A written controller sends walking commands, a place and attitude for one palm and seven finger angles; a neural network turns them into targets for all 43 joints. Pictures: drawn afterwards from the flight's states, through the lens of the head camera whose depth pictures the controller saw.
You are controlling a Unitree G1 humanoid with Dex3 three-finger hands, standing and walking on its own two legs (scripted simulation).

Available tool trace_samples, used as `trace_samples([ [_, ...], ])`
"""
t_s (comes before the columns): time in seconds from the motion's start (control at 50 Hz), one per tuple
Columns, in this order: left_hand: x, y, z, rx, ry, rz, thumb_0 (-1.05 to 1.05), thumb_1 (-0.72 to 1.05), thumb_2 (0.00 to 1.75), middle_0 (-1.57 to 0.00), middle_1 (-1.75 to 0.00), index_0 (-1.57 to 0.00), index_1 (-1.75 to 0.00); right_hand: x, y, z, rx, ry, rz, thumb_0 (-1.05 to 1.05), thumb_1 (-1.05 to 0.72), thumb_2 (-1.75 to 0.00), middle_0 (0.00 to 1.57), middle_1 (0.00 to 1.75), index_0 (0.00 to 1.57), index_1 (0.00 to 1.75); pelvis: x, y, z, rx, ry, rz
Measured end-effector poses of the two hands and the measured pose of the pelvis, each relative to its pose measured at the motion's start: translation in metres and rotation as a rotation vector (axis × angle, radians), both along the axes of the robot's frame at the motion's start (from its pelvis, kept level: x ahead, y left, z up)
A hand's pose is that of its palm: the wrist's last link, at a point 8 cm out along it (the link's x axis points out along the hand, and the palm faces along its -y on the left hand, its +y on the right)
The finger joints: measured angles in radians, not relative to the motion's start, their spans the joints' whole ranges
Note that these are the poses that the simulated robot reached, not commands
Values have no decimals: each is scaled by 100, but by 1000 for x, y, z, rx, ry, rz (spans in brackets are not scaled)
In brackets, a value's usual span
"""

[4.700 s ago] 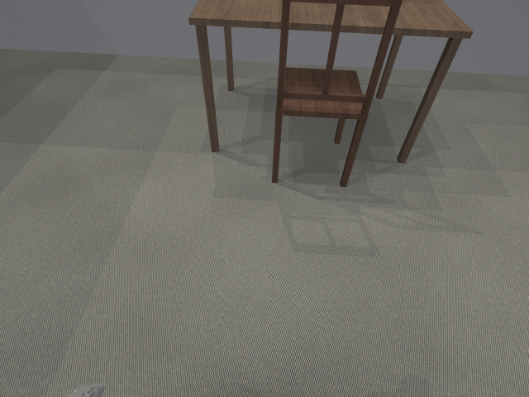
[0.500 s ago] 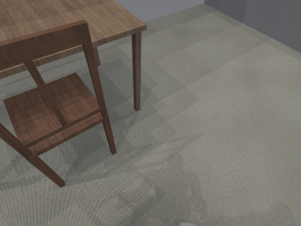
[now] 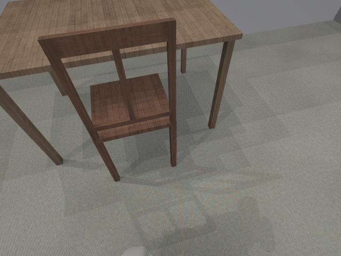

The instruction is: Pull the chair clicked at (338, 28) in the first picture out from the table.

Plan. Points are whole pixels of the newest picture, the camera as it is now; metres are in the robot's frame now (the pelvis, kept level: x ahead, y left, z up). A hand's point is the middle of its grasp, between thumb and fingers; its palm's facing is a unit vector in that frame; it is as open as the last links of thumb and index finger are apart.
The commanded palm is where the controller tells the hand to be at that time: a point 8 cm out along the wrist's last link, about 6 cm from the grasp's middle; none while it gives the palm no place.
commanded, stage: turn to face it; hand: left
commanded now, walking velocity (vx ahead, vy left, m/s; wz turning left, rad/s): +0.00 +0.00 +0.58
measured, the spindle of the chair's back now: (125, 88) +0.68 +0.22 -0.06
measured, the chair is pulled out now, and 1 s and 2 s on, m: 0.00 0.00 0.00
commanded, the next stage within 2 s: take the last steps up to it in 0.58 s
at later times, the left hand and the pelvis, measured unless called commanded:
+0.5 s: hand out of the picture +0.03 +0.25 -0.15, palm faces +0.26 -0.92 -0.28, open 7.4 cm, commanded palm none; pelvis -0.01 +0.02 +0.00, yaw +14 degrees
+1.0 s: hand out of the picture -0.10 +0.18 -0.16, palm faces +0.46 -0.86 -0.22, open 7.3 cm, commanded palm none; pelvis +0.00 +0.02 +0.01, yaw +22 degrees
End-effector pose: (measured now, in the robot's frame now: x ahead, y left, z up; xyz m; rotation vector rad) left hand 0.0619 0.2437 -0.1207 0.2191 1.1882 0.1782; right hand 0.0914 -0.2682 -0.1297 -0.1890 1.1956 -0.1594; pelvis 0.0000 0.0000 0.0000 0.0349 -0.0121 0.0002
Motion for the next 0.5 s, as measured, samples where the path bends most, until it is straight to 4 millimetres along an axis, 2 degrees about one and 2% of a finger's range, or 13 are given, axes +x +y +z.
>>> trace_samples([
  [0.12, -51, 40, -30, -25, 76, 134, 0, 90, 90, -20, -30, -21, -30, 46, 40, 3, -41, -68, 150, 0, -91, -90, 19, 30, 20, 30, -3, 24, -16, -25, 15, 89],
  [0.2, -71, 61, -31, -13, 126, 195, 0, 90, 90, -20, -30, -20, -30, 51, 60, 13, -55, -90, 199, 0, -91, -90, 20, 30, 20, 30, -6, 32, -11, -34, 8, 123],
  [0.28, -72, 69, -20, -9, 95, 224, 1, 91, 90, -20, -29, -20, -30, 45, 71, 16, -49, -59, 220, 0, -91, -90, 20, 30, 20, 30, -8, 37, -3, -44, 7, 157],
  [0.36, -67, 69, -11, 2, 57, 239, 0, 91, 90, -20, -29, -20, -30, 35, 76, 12, -26, -29, 229, 0, -90, -90, 20, 30, 20, 30, -9, 36, 1, -44, 7, 189],
  [0.5, -50, 48, 0, 22, -10, 249, 0, 91, 90, -20, -29, -20, -30, 17, 66, -8, 22, 38, 229, 0, -90, -90, 20, 30, 20, 30, -7, 20, -2, -24, 10, 238],
])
